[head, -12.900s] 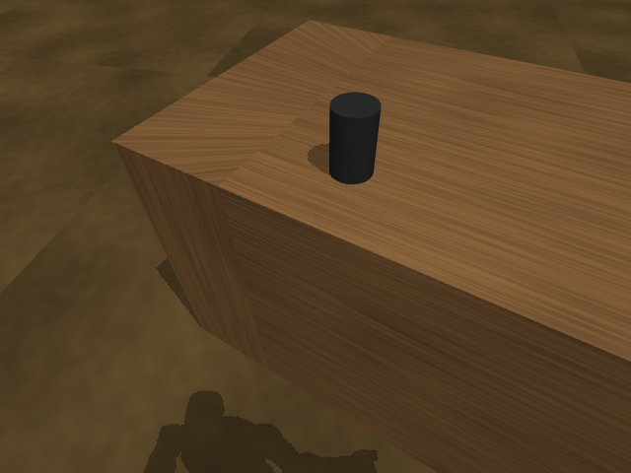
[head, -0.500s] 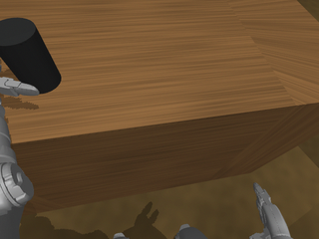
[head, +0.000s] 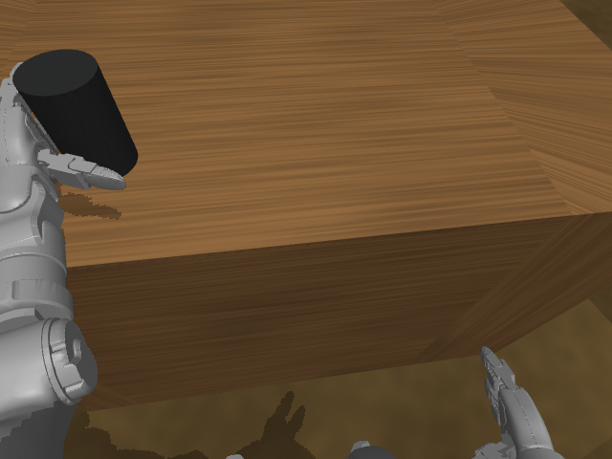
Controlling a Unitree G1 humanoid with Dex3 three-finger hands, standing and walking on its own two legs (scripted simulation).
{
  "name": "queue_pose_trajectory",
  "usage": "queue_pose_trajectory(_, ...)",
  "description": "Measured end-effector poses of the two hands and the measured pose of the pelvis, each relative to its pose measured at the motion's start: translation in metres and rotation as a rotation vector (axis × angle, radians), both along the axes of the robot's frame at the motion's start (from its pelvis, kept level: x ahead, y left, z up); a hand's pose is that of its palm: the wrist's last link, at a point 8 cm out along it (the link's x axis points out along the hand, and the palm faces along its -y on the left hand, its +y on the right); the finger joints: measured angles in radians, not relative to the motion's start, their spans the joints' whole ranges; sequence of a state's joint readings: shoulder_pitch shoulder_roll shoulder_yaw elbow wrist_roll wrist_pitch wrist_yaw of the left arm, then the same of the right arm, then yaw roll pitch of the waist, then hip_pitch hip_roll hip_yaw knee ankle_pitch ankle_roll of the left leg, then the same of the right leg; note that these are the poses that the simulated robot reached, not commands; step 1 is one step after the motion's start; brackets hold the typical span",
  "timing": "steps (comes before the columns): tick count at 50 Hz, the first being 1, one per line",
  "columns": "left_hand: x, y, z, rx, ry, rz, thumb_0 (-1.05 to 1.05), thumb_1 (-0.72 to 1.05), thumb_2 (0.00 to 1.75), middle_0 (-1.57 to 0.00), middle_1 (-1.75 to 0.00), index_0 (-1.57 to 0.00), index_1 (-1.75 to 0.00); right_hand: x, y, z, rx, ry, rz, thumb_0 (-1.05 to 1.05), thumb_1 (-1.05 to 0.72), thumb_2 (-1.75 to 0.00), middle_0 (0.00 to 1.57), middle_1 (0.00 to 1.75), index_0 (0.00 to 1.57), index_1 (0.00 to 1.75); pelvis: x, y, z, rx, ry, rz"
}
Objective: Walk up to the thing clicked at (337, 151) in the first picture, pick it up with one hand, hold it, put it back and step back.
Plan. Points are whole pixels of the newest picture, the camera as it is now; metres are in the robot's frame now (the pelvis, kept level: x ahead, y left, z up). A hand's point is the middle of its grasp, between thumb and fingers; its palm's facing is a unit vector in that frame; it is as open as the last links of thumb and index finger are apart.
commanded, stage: rest palm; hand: left
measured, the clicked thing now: (84, 121) +0.53 +0.23 +0.14
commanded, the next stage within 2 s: close in 0.04 s
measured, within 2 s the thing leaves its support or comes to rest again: leaves its support in 1.22 s
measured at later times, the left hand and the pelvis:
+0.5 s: hand (82, 123) +0.52 +0.23 +0.14, palm faces +0.24 -0.97 +0.01, open 15.7 cm; pelvis -0.01 +0.00 -0.01, yaw -1 degrees
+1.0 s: hand (87, 132) +0.52 +0.23 +0.14, palm faces +0.21 -0.98 +0.00, open 11.2 cm; pelvis +0.00 +0.01 +0.00, yaw -1 degrees
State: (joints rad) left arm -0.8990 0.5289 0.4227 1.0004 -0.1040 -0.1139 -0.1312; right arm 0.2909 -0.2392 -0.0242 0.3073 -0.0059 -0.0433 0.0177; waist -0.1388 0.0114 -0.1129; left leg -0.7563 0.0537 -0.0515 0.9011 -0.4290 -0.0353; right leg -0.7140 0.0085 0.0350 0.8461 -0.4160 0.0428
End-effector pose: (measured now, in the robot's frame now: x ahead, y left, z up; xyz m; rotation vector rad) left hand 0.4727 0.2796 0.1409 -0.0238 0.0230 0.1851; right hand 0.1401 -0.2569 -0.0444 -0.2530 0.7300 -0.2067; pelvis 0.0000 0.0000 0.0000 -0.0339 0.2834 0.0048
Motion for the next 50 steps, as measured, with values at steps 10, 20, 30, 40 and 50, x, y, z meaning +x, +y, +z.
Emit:
queue_pose_trajectory(10, -0.001, -0.007, -0.008, 0.003, 0.013, 0.038, -0.01, -0.61, 0.03, -0.1, -0.03, -0.1, -0.03, -0.013, -0.005, 0.0, -0.01, 0.008, -0.028, -0.01, 0.53, -0.05, 0.05, 0.05, 0.06, 0.05, -0.006, 0.0, -0.002, 0.003, 0.006, -0.008)
queue_pose_trajectory(20, 0.007, -0.002, 0.0, 0.006, 0.003, 0.051, -0.01, -0.59, 0.1, -0.33, -0.22, -0.34, -0.21, -0.006, -0.001, 0.012, -0.033, -0.05, -0.011, -0.01, 0.52, -0.05, 0.06, 0.05, 0.06, 0.05, -0.011, 0.002, -0.004, -0.001, 0.01, -0.004)
queue_pose_trajectory(30, 0.021, 0.001, -0.002, 0.015, 0.021, 0.041, -0.01, -0.51, 0.2, -0.5, -0.36, -0.51, -0.35, -0.026, 0.0, 0.006, -0.036, 0.013, -0.04, -0.01, 0.52, -0.05, 0.05, 0.05, 0.06, 0.05, -0.011, 0.006, -0.006, -0.006, 0.035, -0.015)
queue_pose_trajectory(40, 0.018, -0.001, -0.004, 0.023, 0.014, 0.03, -0.01, -0.33, 0.43, -0.73, -0.62, -0.76, -0.61, -0.009, 0.006, 0.006, -0.023, -0.013, -0.03, -0.01, 0.52, -0.05, 0.06, 0.05, 0.06, 0.05, -0.003, 0.011, -0.005, -0.008, 0.035, -0.017)
queue_pose_trajectory(50, 0.011, -0.002, -0.005, 0.022, 0.004, 0.025, -0.01, -0.42, 0.83, -0.68, -0.81, -0.7, -0.8, -0.004, 0.012, 0.001, 0.02, 0.006, -0.015, -0.01, 0.52, -0.05, 0.05, 0.05, 0.06, 0.05, 0.004, 0.008, -0.004, -0.008, 0.029, -0.012)
